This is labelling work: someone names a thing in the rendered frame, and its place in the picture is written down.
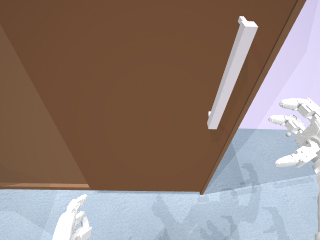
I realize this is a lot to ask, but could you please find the handle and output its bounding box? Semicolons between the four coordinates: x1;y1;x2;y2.
207;16;258;130

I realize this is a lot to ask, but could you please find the wardrobe door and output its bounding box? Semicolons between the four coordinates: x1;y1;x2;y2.
0;0;297;192
0;24;88;184

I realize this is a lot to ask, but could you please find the right robot hand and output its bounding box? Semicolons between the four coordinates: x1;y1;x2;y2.
268;98;320;168

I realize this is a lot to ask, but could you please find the left robot hand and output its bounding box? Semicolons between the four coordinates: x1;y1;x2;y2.
52;194;92;240

